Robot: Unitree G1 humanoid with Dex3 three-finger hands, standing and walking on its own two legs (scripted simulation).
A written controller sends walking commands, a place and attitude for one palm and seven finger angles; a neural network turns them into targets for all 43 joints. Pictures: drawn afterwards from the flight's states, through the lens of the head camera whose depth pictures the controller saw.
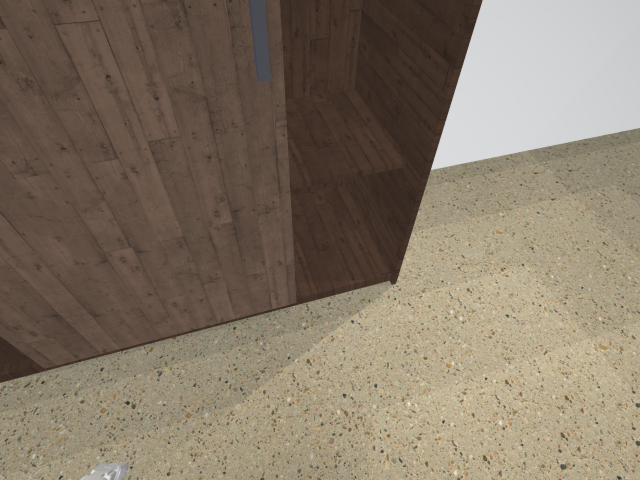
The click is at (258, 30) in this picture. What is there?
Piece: wardrobe's sliding door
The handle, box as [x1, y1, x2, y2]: [248, 0, 270, 81]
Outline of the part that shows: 248,0 254,47 254,61 256,65 257,77 259,81 270,80 264,1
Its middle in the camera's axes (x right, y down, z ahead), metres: -0.10 -0.34 +0.62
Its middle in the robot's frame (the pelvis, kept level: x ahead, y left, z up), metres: +0.72 +0.15 +0.21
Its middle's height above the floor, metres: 0.98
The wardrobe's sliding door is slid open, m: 0.37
